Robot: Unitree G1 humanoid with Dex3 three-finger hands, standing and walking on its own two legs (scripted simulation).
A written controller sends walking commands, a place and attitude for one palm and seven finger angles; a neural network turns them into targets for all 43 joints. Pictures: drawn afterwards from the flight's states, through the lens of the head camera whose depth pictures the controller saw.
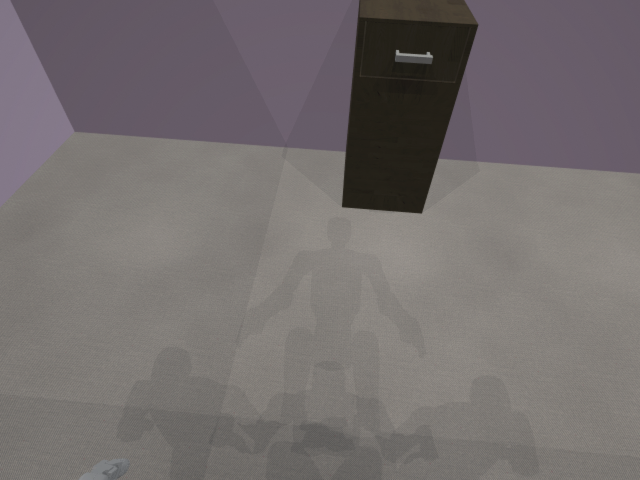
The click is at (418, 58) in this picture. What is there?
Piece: drawer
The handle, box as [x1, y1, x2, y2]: [395, 50, 432, 63]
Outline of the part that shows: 396,50 395,61 431,63 432,56 429,54 429,52 427,52 425,55 399,53 398,50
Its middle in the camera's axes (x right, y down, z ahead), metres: +0.31 -0.62 +1.30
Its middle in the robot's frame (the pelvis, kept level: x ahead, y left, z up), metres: +1.40 -0.24 -0.03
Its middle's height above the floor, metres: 0.73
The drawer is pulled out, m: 0.00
